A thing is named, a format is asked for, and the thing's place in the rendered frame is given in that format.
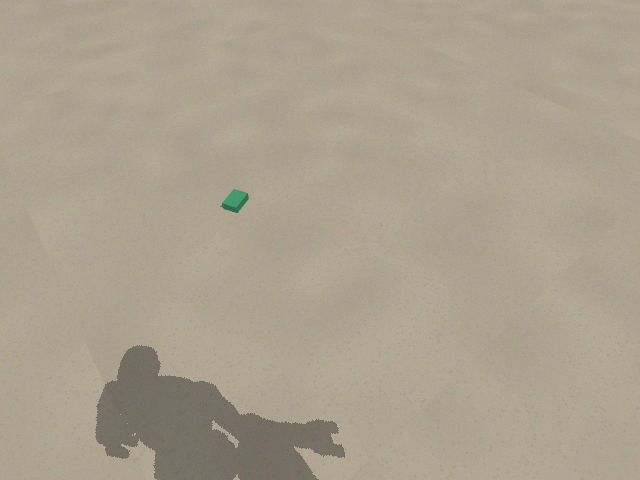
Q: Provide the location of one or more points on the small box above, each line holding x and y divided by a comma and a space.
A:
235, 201

